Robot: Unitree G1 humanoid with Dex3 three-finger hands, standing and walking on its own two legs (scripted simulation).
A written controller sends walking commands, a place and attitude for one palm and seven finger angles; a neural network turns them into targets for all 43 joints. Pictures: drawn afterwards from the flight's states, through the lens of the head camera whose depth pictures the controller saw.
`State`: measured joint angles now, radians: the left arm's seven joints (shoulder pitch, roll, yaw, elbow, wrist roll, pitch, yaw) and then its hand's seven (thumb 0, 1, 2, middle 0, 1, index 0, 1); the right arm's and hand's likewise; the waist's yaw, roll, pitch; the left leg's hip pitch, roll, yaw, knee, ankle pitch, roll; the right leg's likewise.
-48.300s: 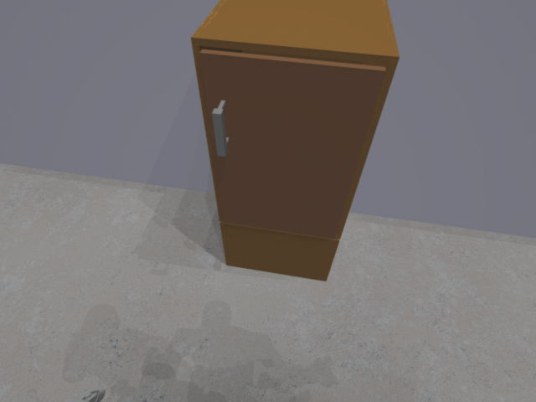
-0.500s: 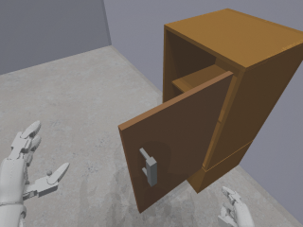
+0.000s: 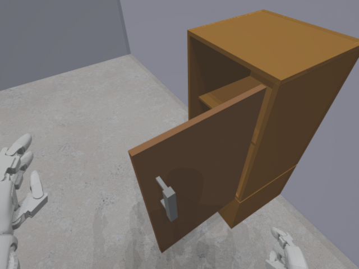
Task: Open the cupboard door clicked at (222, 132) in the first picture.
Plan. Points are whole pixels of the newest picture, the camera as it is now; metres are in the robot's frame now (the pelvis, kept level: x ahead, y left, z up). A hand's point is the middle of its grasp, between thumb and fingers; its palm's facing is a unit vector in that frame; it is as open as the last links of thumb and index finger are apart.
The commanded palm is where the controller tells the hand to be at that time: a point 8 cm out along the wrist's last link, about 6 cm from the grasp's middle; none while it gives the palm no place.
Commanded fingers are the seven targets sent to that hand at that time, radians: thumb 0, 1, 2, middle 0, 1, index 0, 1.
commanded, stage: draw the hand back to the body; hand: left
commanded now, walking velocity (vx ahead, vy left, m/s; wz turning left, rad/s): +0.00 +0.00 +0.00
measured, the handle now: (166, 198) +0.29 +0.08 -0.01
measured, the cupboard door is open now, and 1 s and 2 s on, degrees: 93 93 93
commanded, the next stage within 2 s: step back with the hand held close in 0.04 s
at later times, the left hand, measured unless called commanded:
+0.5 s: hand (38, 205) +0.17 +0.26 +0.15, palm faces +0.32 -0.79 -0.52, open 7.4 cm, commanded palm +0.11 +0.31 +0.17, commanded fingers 0.00 0.90 0.90 -0.20 -0.30 -0.20 -0.30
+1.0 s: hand out of the picture +0.06 +0.30 +0.16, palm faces +0.46 -0.74 -0.49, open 7.4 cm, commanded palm +0.00 +0.34 +0.17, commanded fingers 0.00 0.90 0.90 -0.20 -0.30 -0.20 -0.30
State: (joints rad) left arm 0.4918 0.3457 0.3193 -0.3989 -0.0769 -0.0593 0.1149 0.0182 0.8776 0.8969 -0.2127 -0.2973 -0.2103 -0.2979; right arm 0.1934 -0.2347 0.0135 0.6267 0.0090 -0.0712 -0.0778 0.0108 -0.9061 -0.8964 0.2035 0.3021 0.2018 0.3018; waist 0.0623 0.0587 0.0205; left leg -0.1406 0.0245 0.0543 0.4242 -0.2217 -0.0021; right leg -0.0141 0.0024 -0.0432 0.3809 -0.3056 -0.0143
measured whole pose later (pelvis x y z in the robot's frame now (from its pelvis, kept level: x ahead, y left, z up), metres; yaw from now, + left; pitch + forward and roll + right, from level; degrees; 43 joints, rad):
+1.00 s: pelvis -0.12 +0.03 -0.01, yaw +3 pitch -1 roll -3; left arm 0.58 0.42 0.43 -0.55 -0.04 -0.19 0.17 0.02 0.89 0.90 -0.22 -0.30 -0.21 -0.30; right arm 0.20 -0.21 0.00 0.59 0.00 -0.06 -0.08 0.01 -0.90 -0.90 0.21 0.30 0.20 0.30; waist 0.01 0.03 0.06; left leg -0.46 0.00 0.01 0.58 -0.22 0.02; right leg -0.31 0.03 -0.01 0.51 -0.18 0.00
